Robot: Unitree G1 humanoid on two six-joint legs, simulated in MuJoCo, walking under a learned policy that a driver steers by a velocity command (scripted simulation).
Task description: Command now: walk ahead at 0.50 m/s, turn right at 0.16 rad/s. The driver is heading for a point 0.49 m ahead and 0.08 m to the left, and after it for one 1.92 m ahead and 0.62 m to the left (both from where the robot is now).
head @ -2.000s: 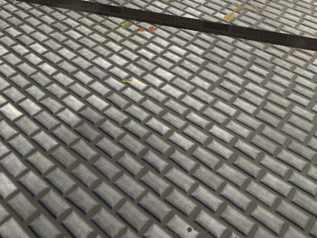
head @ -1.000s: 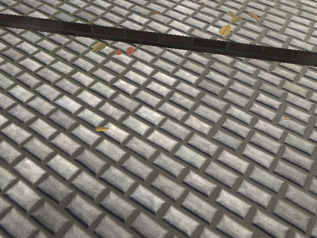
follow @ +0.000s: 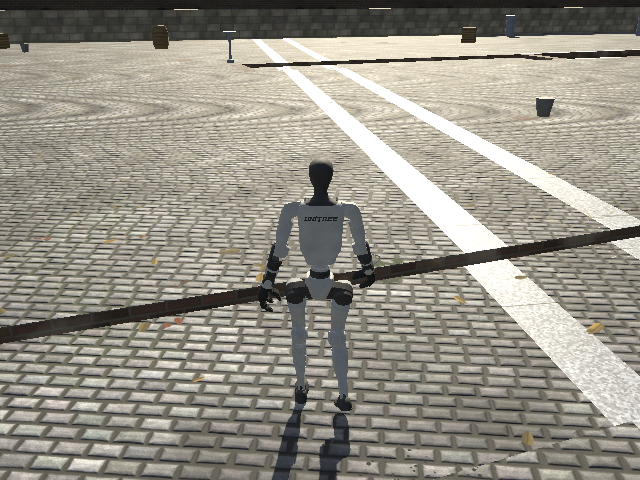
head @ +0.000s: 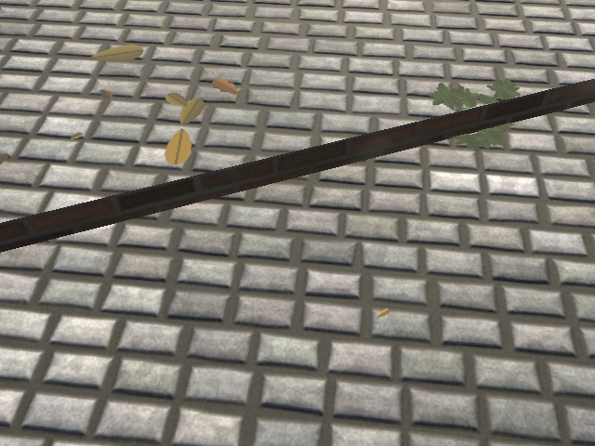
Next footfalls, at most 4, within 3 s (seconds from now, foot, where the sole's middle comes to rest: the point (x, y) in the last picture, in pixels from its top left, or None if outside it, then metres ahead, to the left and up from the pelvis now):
0.38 right None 0.38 -0.16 -0.77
0.94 left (270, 378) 0.63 0.12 -0.77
1.40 right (304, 262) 0.97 0.05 -0.77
1.90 left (187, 250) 1.00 0.37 -0.77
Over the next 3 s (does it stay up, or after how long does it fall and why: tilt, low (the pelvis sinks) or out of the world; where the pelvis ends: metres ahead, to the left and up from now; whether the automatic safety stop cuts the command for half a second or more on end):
stays up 1.44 0.57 0.10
